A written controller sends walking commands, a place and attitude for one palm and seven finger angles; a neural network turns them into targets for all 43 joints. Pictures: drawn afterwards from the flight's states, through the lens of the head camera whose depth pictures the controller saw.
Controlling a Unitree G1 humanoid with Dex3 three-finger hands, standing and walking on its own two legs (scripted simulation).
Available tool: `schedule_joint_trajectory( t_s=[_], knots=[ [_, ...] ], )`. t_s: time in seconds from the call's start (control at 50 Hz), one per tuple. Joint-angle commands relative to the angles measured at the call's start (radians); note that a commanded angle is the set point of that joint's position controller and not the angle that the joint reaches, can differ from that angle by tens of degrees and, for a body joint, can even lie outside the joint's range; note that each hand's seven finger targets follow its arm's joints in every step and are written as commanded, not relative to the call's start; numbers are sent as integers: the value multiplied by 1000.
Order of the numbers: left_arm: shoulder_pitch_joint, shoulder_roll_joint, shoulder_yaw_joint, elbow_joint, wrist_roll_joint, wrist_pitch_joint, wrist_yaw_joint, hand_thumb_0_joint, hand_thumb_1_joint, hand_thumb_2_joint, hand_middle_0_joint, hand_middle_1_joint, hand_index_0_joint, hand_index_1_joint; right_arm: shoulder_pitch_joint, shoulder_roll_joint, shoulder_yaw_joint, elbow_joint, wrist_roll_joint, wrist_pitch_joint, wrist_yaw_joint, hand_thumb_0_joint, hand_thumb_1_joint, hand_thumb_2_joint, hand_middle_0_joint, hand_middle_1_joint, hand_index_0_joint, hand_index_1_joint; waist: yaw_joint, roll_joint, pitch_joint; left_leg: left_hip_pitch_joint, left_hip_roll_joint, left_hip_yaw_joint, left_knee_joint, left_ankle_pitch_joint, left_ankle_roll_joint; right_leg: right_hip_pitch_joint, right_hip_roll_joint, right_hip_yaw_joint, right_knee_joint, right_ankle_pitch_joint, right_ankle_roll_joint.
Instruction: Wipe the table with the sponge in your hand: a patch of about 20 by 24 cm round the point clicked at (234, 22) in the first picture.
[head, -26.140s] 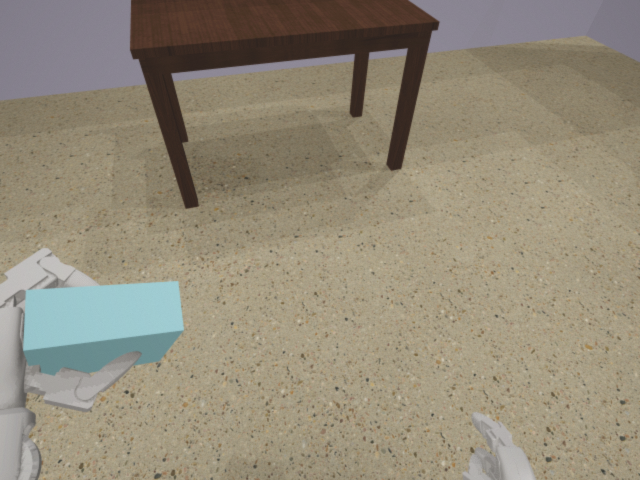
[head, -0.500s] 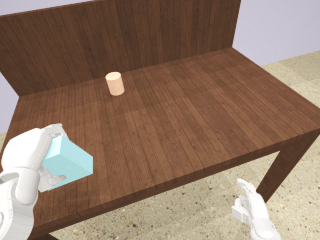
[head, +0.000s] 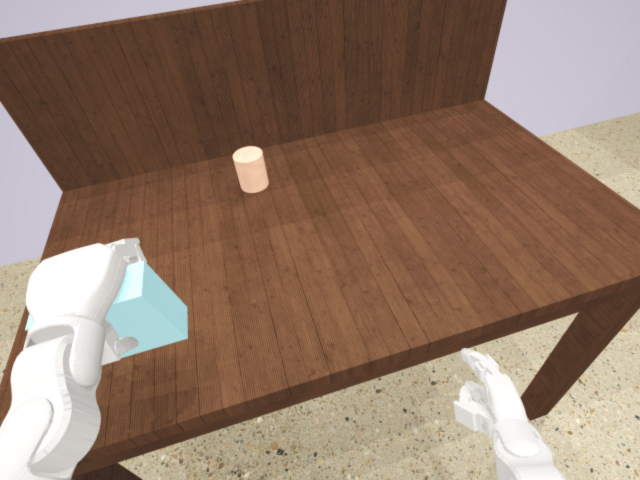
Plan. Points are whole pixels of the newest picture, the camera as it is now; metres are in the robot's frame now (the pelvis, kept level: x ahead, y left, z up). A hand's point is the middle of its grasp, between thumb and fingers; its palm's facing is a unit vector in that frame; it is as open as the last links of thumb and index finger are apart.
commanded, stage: turn the palm down, sponge in hand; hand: left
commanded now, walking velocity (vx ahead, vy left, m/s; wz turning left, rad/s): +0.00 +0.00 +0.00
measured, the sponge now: (125, 323) +0.23 +0.29 +0.10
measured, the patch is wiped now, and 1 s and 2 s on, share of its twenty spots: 0.00 0.00 0.00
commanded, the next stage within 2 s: move the sponge above the wiping area in 0.26 s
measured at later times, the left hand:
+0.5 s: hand (117, 309) +0.23 +0.28 +0.13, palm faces +0.11 -0.07 -0.99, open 9.2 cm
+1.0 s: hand (131, 312) +0.24 +0.28 +0.11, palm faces +0.03 -0.08 -1.00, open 9.2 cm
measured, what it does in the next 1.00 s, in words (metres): stands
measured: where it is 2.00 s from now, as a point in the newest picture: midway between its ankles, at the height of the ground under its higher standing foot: outside the picture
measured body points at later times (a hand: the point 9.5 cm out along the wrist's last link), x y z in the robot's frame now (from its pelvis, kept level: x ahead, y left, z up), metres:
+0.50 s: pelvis +0.00 -0.01 +0.00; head -0.02 -0.06 +0.45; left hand +0.22 +0.28 +0.19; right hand +0.27 -0.19 -0.07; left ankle +0.03 +0.10 -0.74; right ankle +0.00 -0.10 -0.74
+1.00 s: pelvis +0.00 -0.02 +0.00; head +0.00 -0.07 +0.45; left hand +0.23 +0.28 +0.16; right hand +0.26 -0.22 -0.08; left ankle +0.03 +0.10 -0.74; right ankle +0.00 -0.10 -0.74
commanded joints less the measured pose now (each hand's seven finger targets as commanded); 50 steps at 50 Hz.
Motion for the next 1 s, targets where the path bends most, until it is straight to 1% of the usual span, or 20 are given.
schedule_joint_trajectory(
  t_s=[0.0, 0.04, 0.12, 0.14, 0.16, 0.24, 0.26, 0.34, 0.42, 0.44, 0.48, 0.54, 0.62, 0.64, 0.68, 0.74, 0.78, 0.94, 0.96, 0.98],
  knots=[
    [-242, 232, 161, -158, 45, 17, 56, 0, 100, 1300, -1200, -1600, -1200, -1600, -239, -94, -33, -173, 3, -59, 2, 0, -900, -900, 200, 300, 200, 300, 0, -9, -205, 92, 14, -128, -65, 179, -5, -3, -9, 119, -83, 128, -39],
    [-243, 231, 170, -186, 39, 29, 55, 0, 100, 1300, -1200, -1600, -1200, -1600, -280, -81, -29, -185, 10, -64, 0, 0, -900, -900, 200, 300, 200, 300, 4, -9, -191, 90, 12, -128, -67, 143, -5, -4, -2, 157, -92, 93, -47],
    [-259, 222, 131, -188, 51, 19, 36, 0, 100, 1300, -1200, -1600, -1200, -1600, -246, -88, -35, -183, 9, -59, -3, 0, -900, -900, 200, 300, 200, 300, -7, -14, -219, 93, 11, -128, -75, 142, -1, 7, -13, 123, -84, 93, -34],
    [-260, 250, 164, -210, 56, 20, 38, 0, 100, 1300, -1200, -1600, -1200, -1600, -282, -83, -27, -192, 10, -67, -3, 0, -900, -900, 200, 300, 200, 300, 3, -2, -206, 91, 8, -133, -74, 121, 0, 5, -1, 163, -91, 71, -47],
    [-275, 219, 126, -201, 57, 18, 32, 0, 100, 1300, -1200, -1600, -1200, -1600, -265, -84, -26, -191, 5, -67, -6, 0, -900, -900, 200, 300, 200, 300, -2, -3, -219, 95, 7, -122, -70, 123, 3, 5, -9, 127, -84, 83, -40],
    [-246, 276, 204, -206, 52, -6, 45, 0, 100, 1300, -1200, -1600, -1200, -1600, -270, -82, -31, -183, 5, -74, -4, 0, -900, -900, 200, 300, 200, 300, 8, -31, -212, 101, 6, -132, -62, 129, 0, 3, -2, 181, -103, 74, -48],
    [-265, 239, 164, -194, 54, -5, 44, 0, 100, 1300, -1200, -1600, -1200, -1600, -257, -85, -28, -183, 1, -76, -5, 0, -900, -900, 200, 300, 200, 300, 2, -26, -226, 98, 2, -115, -56, 144, 2, 11, -12, 146, -94, 99, -42],
    [-246, 257, 194, -185, 47, -7, 61, 0, 100, 1300, -1200, -1600, -1200, -1600, -274, -82, -34, -178, 7, -82, -2, 0, -900, -900, 200, 300, 200, 300, 8, -10, -189, 99, 1, -123, -57, 128, -2, -10, -6, 189, -113, 71, -49],
    [-229, 222, 157, -143, 40, 1, 56, 0, 100, 1300, -1200, -1600, -1200, -1600, -239, -91, -43, -172, 7, -74, -2, 0, -900, -900, 200, 300, 200, 300, -4, -32, -198, 89, 1, -109, -56, 138, -1, 0, -21, 153, -106, 100, -34],
    [-213, 251, 193, -145, 41, 10, 56, 0, 100, 1300, -1200, -1600, -1200, -1600, -273, -90, -38, -177, 9, -79, -4, 0, -900, -900, 200, 300, 200, 300, 7, -38, -175, 84, -2, -115, -53, 120, -1, -10, -11, 196, -116, 73, -46],
    [-234, 211, 144, -143, 42, 3, 47, 0, 100, 1300, -1200, -1600, -1200, -1600, -240, -88, -39, -175, 11, -80, -2, 0, -900, -900, 200, 300, 200, 300, -11, -42, -202, 89, -2, -104, -46, 146, 1, -1, -21, 159, -104, 110, -32],
    [-238, 252, 176, -151, 46, -10, 45, 0, 100, 1300, -1200, -1600, -1200, -1600, -264, -90, -38, -180, 8, -85, -9, 0, -900, -900, 200, 300, 200, 300, -4, -41, -182, 96, -6, -109, -40, 120, 4, -19, -14, 204, -121, 76, -42],
    [-248, 228, 158, -137, 46, -51, 55, 0, 100, 1300, -1200, -1600, -1200, -1600, -219, -91, -49, -173, 5, -91, -11, 0, -900, -900, 200, 300, 200, 300, -11, -23, -209, 108, -6, -101, -37, 148, 6, -4, -26, 166, -112, 116, -31],
    [-241, 272, 208, -144, 45, -51, 66, 0, 100, 1300, -1200, -1600, -1200, -1600, -246, -90, -45, -175, 5, -100, -11, 0, -900, -900, 200, 300, 200, 300, 2, -14, -194, 106, -7, -108, -33, 134, 3, -11, -17, 212, -121, 96, -46],
    [-241, 256, 199, -97, 45, -58, 75, 0, 100, 1300, -1200, -1600, -1200, -1600, -206, -93, -48, -161, 4, -98, -10, 0, -900, -900, 200, 300, 200, 300, -11, -44, -207, 97, -6, -99, -29, 158, 2, 1, -24, 177, -111, 137, -34],
    [-231, 303, 248, -78, 38, -48, 86, 0, 100, 1300, -1200, -1600, -1200, -1600, -234, -101, -49, -160, 6, -97, -11, 0, -900, -900, 200, 300, 200, 300, 3, -33, -184, 89, -11, -99, -25, 147, 0, -2, -21, 223, -120, 134, -44],
    [-254, 232, 179, -78, 32, -51, 82, 0, 100, 1300, -1200, -1600, -1200, -1600, -211, -96, -50, -162, 10, -99, -9, 0, -900, -900, 200, 300, 200, 300, -16, -15, -199, 92, -7, -92, -27, 158, 1, -3, -29, 176, -111, 152, -31],
    [-263, 267, 203, -50, 33, -73, 71, 0, 100, 1300, -1200, -1600, -1200, -1600, -222, -100, -53, -163, 13, -106, -19, 0, -900, -900, 200, 300, 200, 300, -16, -49, -185, 94, -11, -98, -18, 133, 6, -24, -20, 207, -121, 126, -35],
    [-299, 212, 143, -40, 38, -78, 67, 0, 100, 1300, -1200, -1600, -1200, -1600, -209, -96, -48, -164, 9, -107, -21, 0, -900, -900, 200, 300, 200, 300, -25, -42, -201, 94, -9, -91, -18, 138, 7, -22, -29, 167, -112, 137, -29],
    [-300, 229, 162, -35, 42, -91, 74, 0, 100, 1300, -1200, -1600, -1200, -1600, -184, -98, -57, -155, 12, -110, -20, 0, -900, -900, 200, 300, 200, 300, -30, -48, -213, 100, -6, -95, -21, 147, 7, -24, -25, 167, -109, 142, -26]
  ],
)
